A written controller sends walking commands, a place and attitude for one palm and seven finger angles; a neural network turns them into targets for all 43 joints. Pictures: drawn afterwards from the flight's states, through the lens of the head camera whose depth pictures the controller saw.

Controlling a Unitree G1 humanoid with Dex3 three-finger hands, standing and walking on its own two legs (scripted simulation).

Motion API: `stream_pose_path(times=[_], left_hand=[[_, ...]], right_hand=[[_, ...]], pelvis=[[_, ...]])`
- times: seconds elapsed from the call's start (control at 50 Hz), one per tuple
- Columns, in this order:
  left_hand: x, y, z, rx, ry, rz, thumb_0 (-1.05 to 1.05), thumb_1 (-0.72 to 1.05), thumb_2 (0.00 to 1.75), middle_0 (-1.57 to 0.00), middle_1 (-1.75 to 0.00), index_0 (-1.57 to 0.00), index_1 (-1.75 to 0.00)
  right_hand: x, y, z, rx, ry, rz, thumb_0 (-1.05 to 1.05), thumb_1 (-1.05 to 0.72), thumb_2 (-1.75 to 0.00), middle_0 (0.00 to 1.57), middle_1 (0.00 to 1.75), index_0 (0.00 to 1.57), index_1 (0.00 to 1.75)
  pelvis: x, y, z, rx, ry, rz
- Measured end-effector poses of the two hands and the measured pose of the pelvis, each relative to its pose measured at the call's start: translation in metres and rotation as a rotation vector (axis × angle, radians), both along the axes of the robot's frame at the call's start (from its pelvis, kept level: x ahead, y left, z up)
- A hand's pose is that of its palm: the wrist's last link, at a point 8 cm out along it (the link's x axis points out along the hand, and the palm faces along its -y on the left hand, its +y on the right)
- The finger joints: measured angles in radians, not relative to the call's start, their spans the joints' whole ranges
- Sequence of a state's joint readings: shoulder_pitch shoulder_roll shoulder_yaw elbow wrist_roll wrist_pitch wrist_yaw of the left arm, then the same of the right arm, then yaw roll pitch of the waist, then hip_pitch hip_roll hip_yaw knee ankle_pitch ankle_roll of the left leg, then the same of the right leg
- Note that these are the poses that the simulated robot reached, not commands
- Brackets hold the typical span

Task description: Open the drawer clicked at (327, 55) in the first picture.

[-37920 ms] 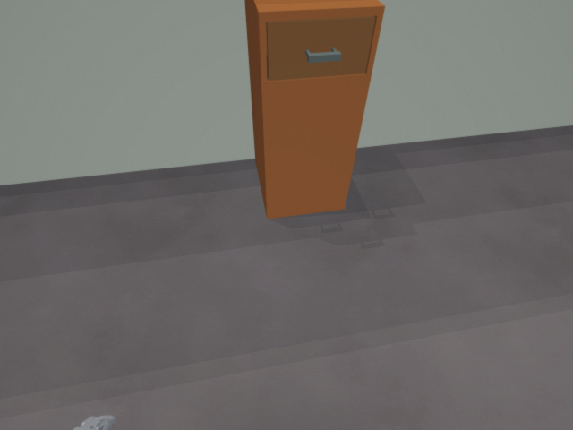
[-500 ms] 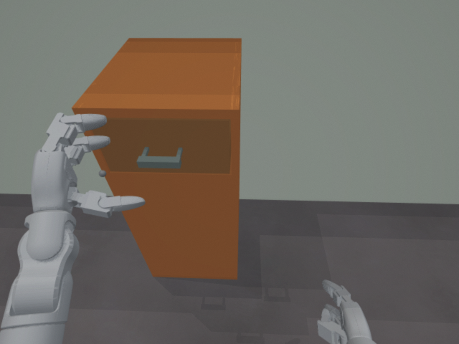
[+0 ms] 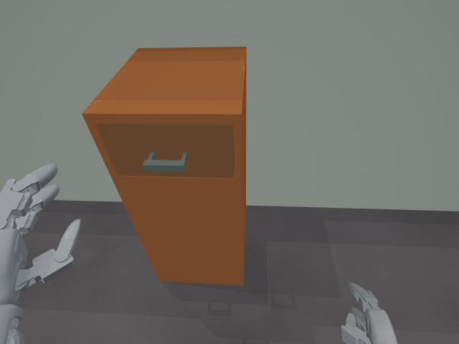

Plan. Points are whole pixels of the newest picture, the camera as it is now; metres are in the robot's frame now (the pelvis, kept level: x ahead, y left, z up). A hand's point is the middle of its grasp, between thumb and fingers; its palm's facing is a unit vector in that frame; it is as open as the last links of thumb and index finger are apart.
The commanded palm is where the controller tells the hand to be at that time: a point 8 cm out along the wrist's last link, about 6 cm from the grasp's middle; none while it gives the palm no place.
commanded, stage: draw the hand back to the body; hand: left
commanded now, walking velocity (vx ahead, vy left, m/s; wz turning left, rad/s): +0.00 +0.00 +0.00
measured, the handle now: (166, 160) +0.54 +0.24 +0.01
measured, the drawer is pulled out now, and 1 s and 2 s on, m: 0.00 0.00 0.00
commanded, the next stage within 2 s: step back with the hand held close in 0.22 s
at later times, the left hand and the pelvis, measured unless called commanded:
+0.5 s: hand (57, 235) +0.19 +0.25 +0.18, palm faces +0.39 -0.81 -0.44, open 7.4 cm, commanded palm +0.13 +0.29 +0.20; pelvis +0.00 +0.01 +0.00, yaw -1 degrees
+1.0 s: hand (2, 290) +0.12 +0.27 +0.18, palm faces +0.40 -0.78 -0.48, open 7.4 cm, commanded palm +0.06 +0.32 +0.20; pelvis -0.07 +0.04 -0.02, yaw +0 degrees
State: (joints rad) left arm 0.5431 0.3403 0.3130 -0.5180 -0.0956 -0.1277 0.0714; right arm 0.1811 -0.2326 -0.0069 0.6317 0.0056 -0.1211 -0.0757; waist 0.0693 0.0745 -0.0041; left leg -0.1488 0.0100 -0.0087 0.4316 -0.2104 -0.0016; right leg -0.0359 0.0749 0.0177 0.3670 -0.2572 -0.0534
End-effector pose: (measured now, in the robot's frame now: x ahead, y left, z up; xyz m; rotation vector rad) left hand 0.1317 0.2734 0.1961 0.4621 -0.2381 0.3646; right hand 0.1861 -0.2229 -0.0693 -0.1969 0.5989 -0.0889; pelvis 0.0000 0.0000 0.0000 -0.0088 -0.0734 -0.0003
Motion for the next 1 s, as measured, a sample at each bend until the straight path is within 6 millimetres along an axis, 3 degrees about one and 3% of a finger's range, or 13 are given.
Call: stream_pose_path(times=[0.14, 0.3, 0.44, 0.64, 0.76, 1.0], left_hand=[[-0.007, 0.005, 0.002, -0.019, -0.034, 0.049, 0.01, 0.77, 0.85, -0.22, -0.38, -0.22, -0.38], [-0.001, 0.006, 0.001, -0.024, -0.032, 0.041, 0.01, 0.87, 0.89, -0.21, -0.32, -0.21, -0.32], [0.009, 0.013, 0.008, 0.051, -0.032, 0.017, 0.01, 0.88, 0.9, -0.21, -0.3, -0.21, -0.31], [0.024, 0.016, -0.005, 0.099, 0.053, -0.105, 0.01, 0.89, 0.9, -0.21, -0.3, -0.21, -0.31], [0.006, 0.024, 0.0, 0.144, 0.025, -0.126, 0.01, 0.89, 0.9, -0.21, -0.3, -0.21, -0.31], [-0.056, 0.038, 0.0, 0.15, -0.081, -0.033, 0.01, 0.89, 0.9, -0.21, -0.3, -0.21, -0.31]], right_hand=[[0.013, 0.022, 0.002, 0.012, -0.022, 0.071, 0.01, -0.91, -0.9, 0.2, 0.29, 0.2, 0.3], [0.009, 0.031, 0.0, 0.028, -0.009, 0.091, 0.01, -0.9, -0.9, 0.21, 0.3, 0.2, 0.3], [-0.003, 0.019, -0.004, 0.018, 0.041, 0.042, 0.01, -0.9, -0.9, 0.21, 0.3, 0.21, 0.3], [-0.041, -0.007, -0.003, -0.038, 0.119, -0.122, 0.01, -0.91, -0.9, 0.21, 0.29, 0.2, 0.3], [-0.063, -0.001, -0.001, -0.058, 0.126, -0.141, 0.01, -0.91, -0.9, 0.2, 0.29, 0.2, 0.3], [-0.096, 0.035, -0.012, -0.031, 0.058, -0.045, 0.01, -0.9, -0.9, 0.21, 0.29, 0.2, 0.3]], pelvis=[[-0.004, 0.0, 0.0, -0.001, -0.01, 0.019], [-0.003, 0.002, 0.0, 0.002, -0.01, 0.014], [-0.002, 0.007, -0.001, -0.011, 0.039, -0.002], [-0.013, 0.023, -0.003, -0.005, 0.09, -0.035], [-0.029, 0.031, -0.006, -0.008, 0.095, -0.033], [-0.075, 0.038, -0.018, -0.013, 0.081, -0.009]])
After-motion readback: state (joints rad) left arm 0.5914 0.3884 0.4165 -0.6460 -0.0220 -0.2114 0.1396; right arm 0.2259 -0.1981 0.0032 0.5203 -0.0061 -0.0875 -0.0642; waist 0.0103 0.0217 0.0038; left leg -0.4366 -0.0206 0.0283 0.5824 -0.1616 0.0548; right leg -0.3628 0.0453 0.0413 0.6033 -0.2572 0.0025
